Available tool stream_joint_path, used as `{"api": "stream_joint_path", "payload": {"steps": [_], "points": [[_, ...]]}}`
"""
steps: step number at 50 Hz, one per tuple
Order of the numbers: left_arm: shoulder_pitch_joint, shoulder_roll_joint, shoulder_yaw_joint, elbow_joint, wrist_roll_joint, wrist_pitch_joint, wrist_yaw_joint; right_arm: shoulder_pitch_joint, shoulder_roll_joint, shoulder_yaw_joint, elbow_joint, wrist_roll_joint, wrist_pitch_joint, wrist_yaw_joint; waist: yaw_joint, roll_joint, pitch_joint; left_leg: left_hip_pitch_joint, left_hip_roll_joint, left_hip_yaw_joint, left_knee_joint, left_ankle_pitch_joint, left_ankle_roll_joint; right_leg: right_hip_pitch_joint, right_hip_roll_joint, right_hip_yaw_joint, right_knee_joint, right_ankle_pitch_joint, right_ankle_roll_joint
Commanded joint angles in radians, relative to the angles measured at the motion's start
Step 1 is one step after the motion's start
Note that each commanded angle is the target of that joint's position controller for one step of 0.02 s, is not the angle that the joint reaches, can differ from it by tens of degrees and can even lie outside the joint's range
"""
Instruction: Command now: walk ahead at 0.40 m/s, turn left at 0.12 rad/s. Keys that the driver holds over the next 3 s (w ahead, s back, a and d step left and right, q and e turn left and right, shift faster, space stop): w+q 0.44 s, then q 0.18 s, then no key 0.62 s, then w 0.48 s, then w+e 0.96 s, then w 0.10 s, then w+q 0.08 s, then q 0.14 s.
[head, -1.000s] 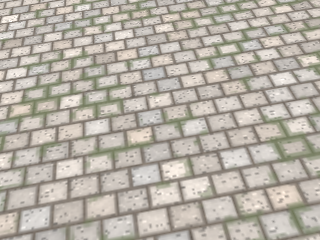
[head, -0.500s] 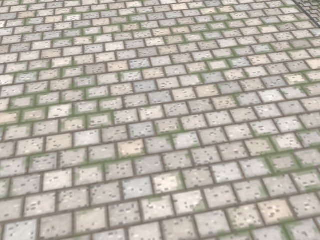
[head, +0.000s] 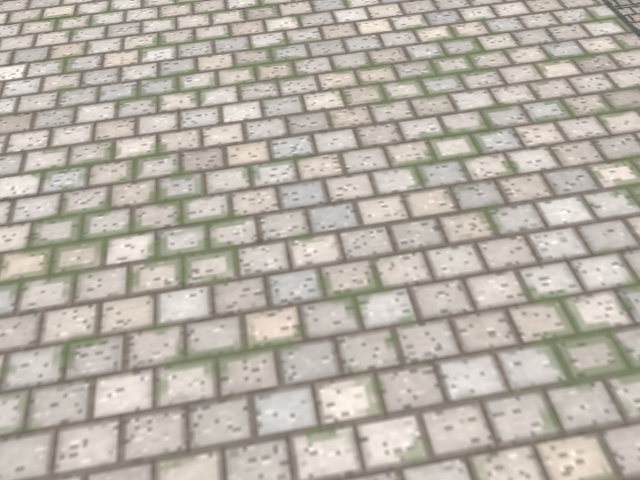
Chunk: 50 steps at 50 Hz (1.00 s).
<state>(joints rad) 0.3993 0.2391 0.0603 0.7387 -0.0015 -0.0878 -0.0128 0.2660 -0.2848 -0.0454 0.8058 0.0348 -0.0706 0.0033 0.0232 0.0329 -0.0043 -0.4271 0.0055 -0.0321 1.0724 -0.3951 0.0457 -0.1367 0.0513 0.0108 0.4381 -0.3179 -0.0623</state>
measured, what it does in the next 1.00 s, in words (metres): walks ahead, turning left: left foot, then right foot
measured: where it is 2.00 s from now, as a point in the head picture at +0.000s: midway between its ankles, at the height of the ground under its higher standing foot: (254, 414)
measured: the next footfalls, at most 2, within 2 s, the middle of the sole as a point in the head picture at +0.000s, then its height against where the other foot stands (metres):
left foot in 0.34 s outside the picture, level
right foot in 0.80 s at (342, 449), level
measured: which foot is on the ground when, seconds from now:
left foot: up 0.00-0.32, down 0.34-0.80, up 0.82-1.00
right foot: down 0.00-0.34, up 0.36-0.78, down 0.80-1.00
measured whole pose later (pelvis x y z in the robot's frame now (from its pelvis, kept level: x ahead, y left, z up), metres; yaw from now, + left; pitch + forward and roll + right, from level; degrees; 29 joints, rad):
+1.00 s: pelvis +0.43 +0.08 -0.01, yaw +25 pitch +1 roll +0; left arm 0.14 0.22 0.01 0.68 0.02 -0.02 0.00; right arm 0.20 -0.28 -0.04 0.73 0.00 0.05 -0.03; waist 0.00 0.02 0.04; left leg -0.38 -0.01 -0.09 0.88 -0.50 -0.08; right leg -0.38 0.03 0.02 0.48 -0.12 -0.02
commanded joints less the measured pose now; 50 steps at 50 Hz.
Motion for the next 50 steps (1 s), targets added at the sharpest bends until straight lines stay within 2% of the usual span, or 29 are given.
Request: {"api": "stream_joint_path", "payload": {"steps": [1,4,7,11,14,15,16,17,18,19,20,21,22,24,26,28,30,32,35,38,39,40,41,42,43,44,46,47,50], "points": [[0.037,0.097,0.018,-0.043,0.007,-0.002,0.006,-0.124,-0.064,-0.016,-0.096,-0.002,-0.023,0.024,0.026,-0.102,0.061,-0.434,0.096,-0.031,0.041,0.123,0.012,0.278,-0.286,0.286,-0.248,0.312,-0.141],[0.059,0.111,0.02,-0.024,0.003,0.003,0.015,-0.161,-0.024,-0.002,-0.112,-0.006,-0.01,0.04,0.037,-0.095,0.074,-0.416,0.084,0.001,-0.054,0.23,-0.025,0.212,-0.253,0.137,-0.284,0.423,-0.127],[0.034,0.146,0.023,-0.017,0.007,-0.001,0.025,-0.265,-0.005,0.013,-0.16,-0.01,-0.014,0.046,0.054,-0.098,0.109,-0.304,0.058,0.038,-0.297,0.396,-0.043,0.096,-0.221,0.022,-0.33,0.385,-0.107],[0.057,0.176,0.028,0.021,-0.008,-0.007,0.026,-0.343,-0.028,0.013,-0.206,-0.005,-0.018,0.062,0.058,-0.107,0.137,-0.22,0.029,0.066,-0.461,0.455,-0.006,0.129,-0.269,-0.035,-0.338,0.449,-0.096],[0.029,0.206,0.035,0.022,-0.005,0.008,0.035,-0.299,-0.076,-0.01,-0.22,-0.008,-0.017,0.071,0.0,-0.143,0.054,-0.13,-0.041,0.118,-0.483,0.352,0.059,0.25,-0.288,-0.092,-0.161,0.945,-0.054],[0.021,0.219,0.038,0.017,0.0,0.02,0.042,-0.215,-0.107,-0.027,-0.206,-0.006,-0.011,0.069,-0.047,-0.165,-0.014,-0.036,-0.076,0.137,-0.475,0.309,0.082,0.274,-0.283,-0.11,-0.028,1.107,-0.037],[0.003,0.225,0.038,0.008,0.002,0.032,0.049,-0.061,-0.147,-0.052,-0.17,-0.003,-0.005,0.062,-0.128,-0.156,-0.101,0.169,-0.107,0.144,-0.504,0.329,0.112,0.211,-0.262,-0.138,0.178,1.157,-0.011],[-0.001,0.224,0.033,-0.014,0.008,0.03,0.057,0.099,-0.199,-0.077,-0.142,-0.005,0.006,0.044,-0.203,-0.096,-0.184,0.474,-0.036,0.004,-0.506,0.33,0.152,-0.025,-0.233,-0.135,0.451,0.949,0.023],[0.13,0.058,-0.019,-0.06,0.033,0.008,0.034,0.137,-0.3,-0.093,-0.148,-0.013,0.004,0.036,-0.085,0.207,-0.327,0.865,0.273,-0.573,-0.543,0.169,0.356,-0.474,-0.032,-0.083,0.886,-0.089,0.092],[0.057,0.136,-0.013,-0.059,0.004,-0.033,0.016,0.167,-0.217,-0.076,-0.153,-0.012,0.003,0.03,-0.154,0.124,-0.457,0.911,0.327,-0.866,-0.737,-0.037,0.395,-0.589,0.011,0.129,1.036,-0.241,0.076],[-0.062,0.183,0.002,-0.101,-0.042,-0.052,0.008,0.12,-0.183,-0.066,-0.147,-0.023,0.001,0.025,-0.155,0.081,-0.264,0.78,0.292,-0.712,-0.781,-0.04,0.326,-0.68,-0.048,0.135,1.018,-0.148,0.059],[-0.112,0.182,-0.006,-0.121,-0.037,-0.064,0.012,0.047,-0.162,-0.059,-0.161,-0.02,-0.001,0.022,-0.112,-0.018,-0.149,0.596,0.249,-0.585,-0.799,0.039,0.29,-0.652,-0.095,0.118,0.927,-0.055,0.048],[-0.132,0.177,-0.002,-0.12,-0.012,-0.066,0.021,-0.019,-0.146,-0.053,-0.178,-0.025,-0.004,0.023,-0.064,-0.067,-0.075,0.431,0.208,-0.499,-0.813,0.167,0.27,-0.597,-0.125,0.104,0.846,-0.018,0.054],[-0.099,0.188,0.009,-0.12,0.012,-0.037,0.029,-0.094,-0.129,-0.047,-0.207,-0.045,-0.006,0.021,0.009,-0.02,-0.027,0.228,0.158,-0.381,-0.836,0.495,0.27,-0.472,-0.15,0.097,0.793,-0.007,0.082],[-0.078,0.164,0.004,-0.116,0.027,-0.013,0.036,-0.09,-0.135,-0.049,-0.191,-0.038,-0.01,0.016,0.028,-0.017,-0.022,0.122,0.136,-0.273,-0.815,0.78,0.271,-0.422,-0.146,0.066,0.706,-0.002,0.12],[-0.119,0.133,-0.006,-0.131,0.038,-0.001,0.047,-0.075,-0.165,-0.057,-0.174,-0.034,-0.003,0.005,0.021,-0.01,-0.028,0.062,0.087,-0.2,-0.787,0.891,0.246,-0.397,-0.111,0.034,0.577,0.08,0.146],[-0.184,0.108,-0.016,-0.146,0.036,0.007,0.048,-0.054,-0.172,-0.06,-0.158,-0.019,0.019,-0.009,-0.003,0.013,-0.061,0.053,0.038,-0.165,-0.745,0.853,0.195,-0.355,-0.077,0.028,0.44,0.203,0.154],[-0.252,0.104,-0.019,-0.158,0.02,0.01,0.042,-0.022,-0.169,-0.06,-0.144,-0.008,0.042,-0.022,-0.037,0.038,-0.092,0.093,0.029,-0.181,-0.714,0.753,0.155,-0.327,-0.046,0.033,0.303,0.318,0.154],[-0.32,0.119,-0.018,-0.17,0.01,0.007,0.025,0.015,-0.155,-0.052,-0.127,-0.013,0.064,-0.035,-0.075,0.06,-0.101,0.19,0.073,-0.257,-0.662,0.632,0.142,-0.334,-0.039,0.058,0.186,0.348,0.143],[-0.298,0.151,0.0,-0.168,0.02,-0.008,0.016,0.007,-0.132,-0.04,-0.128,-0.026,0.069,-0.038,-0.052,0.085,-0.102,0.283,0.103,-0.341,-0.558,0.605,0.127,-0.29,-0.04,0.073,0.065,0.288,0.089],[-0.265,0.149,0.002,-0.159,0.026,-0.017,0.016,-0.014,-0.114,-0.033,-0.133,-0.024,0.068,-0.037,-0.021,0.082,-0.1,0.271,0.071,-0.333,-0.504,0.577,0.101,-0.205,-0.056,0.064,-0.034,0.399,0.059],[-0.237,0.192,0.007,-0.165,0.045,-0.026,0.023,0.01,-0.072,-0.017,-0.146,-0.04,0.058,-0.033,-0.027,0.013,-0.161,0.212,0.01,-0.29,-0.388,0.463,0.059,-0.037,-0.177,0.154,-0.022,0.71,0.005],[-0.218,0.227,0.011,-0.169,0.068,-0.015,0.029,0.153,-0.047,-0.007,-0.125,-0.043,0.046,-0.029,-0.08,-0.194,-0.242,0.03,-0.099,-0.206,-0.196,0.027,-0.01,0.199,-0.372,0.357,0.044,1.076,-0.169],[-0.156,0.139,-0.001,-0.135,0.047,0.002,0.027,0.171,-0.089,-0.006,-0.117,-0.038,0.05,-0.026,-0.05,-0.292,-0.312,-0.053,-0.094,-0.16,-0.069,-0.301,-0.062,0.244,-0.479,0.528,0.015,0.986,-0.274],[-0.163,0.103,-0.014,-0.137,0.02,0.013,0.021,0.126,-0.151,-0.025,-0.115,-0.03,0.065,-0.025,-0.029,-0.188,-0.258,-0.078,-0.058,-0.16,-0.001,-0.304,-0.092,0.183,-0.443,0.527,-0.015,0.75,-0.255],[-0.189,0.109,-0.014,-0.138,0.016,0.025,0.018,0.054,-0.152,-0.032,-0.122,-0.026,0.087,-0.031,-0.02,-0.129,-0.197,-0.103,-0.045,-0.135,0.05,-0.257,-0.114,0.124,-0.389,0.476,-0.038,0.566,-0.209],[-0.281,0.129,-0.014,-0.144,0.018,0.041,0.015,0.024,-0.131,-0.034,-0.122,-0.03,0.125,-0.039,-0.046,-0.121,-0.092,-0.065,-0.005,-0.109,-0.007,-0.165,-0.132,-0.052,-0.319,0.372,-0.103,0.339,-0.154],[-0.317,0.134,-0.011,-0.144,0.024,0.049,0.013,0.04,-0.094,-0.025,-0.114,-0.029,0.131,-0.039,-0.065,-0.146,-0.064,0.01,-0.005,-0.071,-0.1,-0.131,-0.136,-0.14,-0.26,0.29,-0.126,0.297,-0.126],[-0.296,0.122,-0.009,-0.123,0.022,0.063,0.015,0.04,-0.039,-0.008,-0.099,-0.036,0.117,-0.034,-0.043,-0.205,-0.088,0.134,-0.011,-0.01,-0.317,-0.051,-0.13,-0.149,-0.206,0.201,-0.118,0.284,-0.126]]}}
